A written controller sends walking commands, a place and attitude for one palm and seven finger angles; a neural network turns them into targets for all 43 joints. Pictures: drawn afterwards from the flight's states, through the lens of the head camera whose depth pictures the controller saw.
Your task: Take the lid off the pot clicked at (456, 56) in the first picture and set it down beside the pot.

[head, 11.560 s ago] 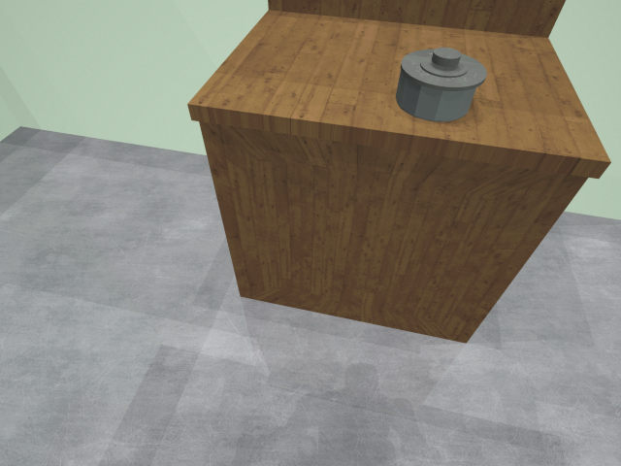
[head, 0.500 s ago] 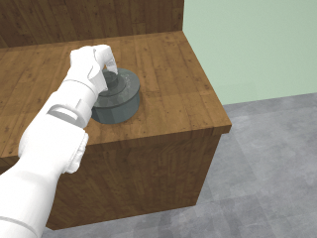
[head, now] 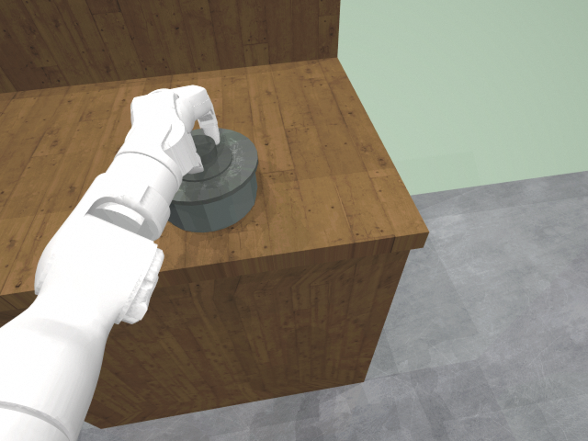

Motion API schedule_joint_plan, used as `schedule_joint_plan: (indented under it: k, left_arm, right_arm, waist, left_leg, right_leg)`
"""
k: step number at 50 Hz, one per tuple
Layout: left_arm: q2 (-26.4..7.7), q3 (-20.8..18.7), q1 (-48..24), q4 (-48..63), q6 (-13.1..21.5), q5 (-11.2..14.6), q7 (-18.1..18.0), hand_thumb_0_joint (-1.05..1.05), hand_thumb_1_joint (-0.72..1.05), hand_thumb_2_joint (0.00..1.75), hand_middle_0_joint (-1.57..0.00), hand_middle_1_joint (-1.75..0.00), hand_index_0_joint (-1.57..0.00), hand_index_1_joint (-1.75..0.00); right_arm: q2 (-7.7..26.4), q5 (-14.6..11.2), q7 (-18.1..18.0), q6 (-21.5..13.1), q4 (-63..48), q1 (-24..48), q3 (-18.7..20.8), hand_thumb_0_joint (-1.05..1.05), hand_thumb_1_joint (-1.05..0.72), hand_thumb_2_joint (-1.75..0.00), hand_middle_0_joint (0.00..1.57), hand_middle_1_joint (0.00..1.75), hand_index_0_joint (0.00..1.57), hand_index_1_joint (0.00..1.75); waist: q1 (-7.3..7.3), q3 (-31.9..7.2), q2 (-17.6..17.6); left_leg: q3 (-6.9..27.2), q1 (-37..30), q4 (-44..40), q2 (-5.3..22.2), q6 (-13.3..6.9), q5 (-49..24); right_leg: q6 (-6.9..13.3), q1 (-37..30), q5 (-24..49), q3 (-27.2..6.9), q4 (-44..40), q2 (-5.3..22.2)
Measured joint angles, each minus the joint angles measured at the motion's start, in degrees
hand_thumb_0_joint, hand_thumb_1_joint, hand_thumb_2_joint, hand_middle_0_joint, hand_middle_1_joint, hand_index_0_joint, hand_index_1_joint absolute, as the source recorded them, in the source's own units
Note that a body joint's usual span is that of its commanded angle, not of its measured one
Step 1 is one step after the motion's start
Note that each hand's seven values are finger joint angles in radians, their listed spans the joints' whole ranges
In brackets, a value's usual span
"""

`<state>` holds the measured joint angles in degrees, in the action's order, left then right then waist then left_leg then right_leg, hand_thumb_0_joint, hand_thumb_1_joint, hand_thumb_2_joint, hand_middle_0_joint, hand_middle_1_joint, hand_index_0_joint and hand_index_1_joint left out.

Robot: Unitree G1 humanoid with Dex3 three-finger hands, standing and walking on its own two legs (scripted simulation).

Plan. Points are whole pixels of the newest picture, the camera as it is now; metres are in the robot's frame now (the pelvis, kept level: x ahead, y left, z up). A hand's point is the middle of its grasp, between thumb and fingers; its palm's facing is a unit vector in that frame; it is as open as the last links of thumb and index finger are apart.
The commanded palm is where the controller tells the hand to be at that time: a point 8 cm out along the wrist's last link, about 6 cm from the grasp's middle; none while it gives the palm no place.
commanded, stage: close the fingers and squeeze the knob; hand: left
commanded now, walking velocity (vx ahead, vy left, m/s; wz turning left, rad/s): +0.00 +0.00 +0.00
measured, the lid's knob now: (197, 150) +0.49 +0.13 +0.15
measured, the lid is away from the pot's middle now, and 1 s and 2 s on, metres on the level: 0.00 0.00 0.01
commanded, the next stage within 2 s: lift the lid straight up in 0.78 s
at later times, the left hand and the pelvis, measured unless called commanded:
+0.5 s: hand (186, 149) +0.46 +0.13 +0.18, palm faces -0.37 -0.15 -0.92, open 8.7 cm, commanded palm +0.46 +0.14 +0.23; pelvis +0.00 +0.00 +0.00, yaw +0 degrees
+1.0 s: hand (187, 148) +0.47 +0.13 +0.18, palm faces -0.39 -0.13 -0.91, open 8.7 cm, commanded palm +0.46 +0.14 +0.24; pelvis +0.00 +0.00 +0.00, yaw +0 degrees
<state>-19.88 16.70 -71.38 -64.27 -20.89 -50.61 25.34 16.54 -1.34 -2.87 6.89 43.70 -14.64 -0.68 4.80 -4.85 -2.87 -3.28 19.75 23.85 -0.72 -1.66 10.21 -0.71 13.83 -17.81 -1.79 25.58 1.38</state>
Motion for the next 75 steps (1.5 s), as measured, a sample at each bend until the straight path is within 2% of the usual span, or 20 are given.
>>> schedule_joint_plan:
  k: [13,24,42,54,60,75]
  left_arm:
    - [-0.72,-1.09,1.26,1.37,0.35,-0.11,0.70,0.02,0.15,0.81,-0.64,-1.05,-0.53,-0.97]
    - [-0.87,-0.60,2.14,2.60,0.34,0.16,0.55,0.00,0.15,0.81,-0.64,-1.06,-0.52,-0.96]
    - [-0.23,0.72,-0.39,-0.23,-0.35,-0.11,0.64,0.00,0.15,0.81,-0.66,-1.05,-0.53,-0.98]
    - [-0.78,0.27,-0.74,-0.22,0.50,0.21,1.03,0.00,0.14,0.81,-0.67,-1.05,-0.53,-0.98]
    - [-0.99,-0.63,-0.40,1.36,0.85,0.13,1.07,-0.01,0.14,0.80,-0.67,-1.05,-0.53,-0.98]
    - [-0.48,0.50,-5.51,-1.40,-1.74,-0.36,3.38,-0.01,0.14,0.80,-0.68,-1.05,-0.53,-0.98]
  right_arm:
    - [0.10,-0.08,-0.17,0.65,-1.18,0.95,-0.06,0.01,-0.90,-0.90,0.20,0.29,0.20,0.29]
    - [0.09,-0.30,-0.22,1.14,-1.50,1.65,-0.18,0.01,-0.90,-0.90,0.20,0.29,0.20,0.29]
    - [-0.25,-0.22,-0.35,1.03,-0.47,1.01,-0.33,0.01,-0.90,-0.90,0.20,0.29,0.20,0.29]
    - [-0.23,-0.09,-0.66,-0.57,-0.08,0.15,-0.05,0.01,-0.90,-0.90,0.20,0.29,0.20,0.29]
    - [-0.29,-0.08,-0.49,-1.66,-0.22,-0.07,0.06,0.01,-0.90,-0.90,0.20,0.29,0.20,0.29]
    - [-0.33,0.04,-0.52,-1.83,-0.03,1.97,-0.56,0.01,-0.90,-0.90,0.20,0.29,0.20,0.29]
  waist:
    - [-0.09,-0.08,0.09]
    - [-0.31,0.05,0.24]
    - [0.01,0.10,0.28]
    - [0.34,0.19,0.26]
    - [0.02,-0.07,0.06]
    - [-0.39,-0.23,0.06]
  left_leg:
    - [-0.07,-0.52,-0.02,0.31,0.26,0.17]
    - [0.05,-0.89,0.04,0.33,0.30,0.24]
    - [0.24,0.11,0.28,0.13,0.17,0.06]
    - [0.09,0.12,0.02,0.06,0.08,-0.09]
    - [-0.06,-0.37,-0.32,-0.02,0.08,-0.12]
    - [0.58,-0.37,-0.52,-0.12,0.29,-0.43]
  right_leg:
    - [0.25,-0.46,-0.08,-0.12,-0.08,-0.31]
    - [0.30,-0.93,-0.12,-0.01,-0.13,-0.34]
    - [0.17,0.00,-0.05,0.18,0.16,-0.17]
    - [0.08,0.13,0.09,0.01,0.04,-0.10]
    - [0.05,-0.22,0.05,-0.14,-0.10,-0.01]
    - [0.27,-0.26,-0.08,0.48,0.10,0.01]
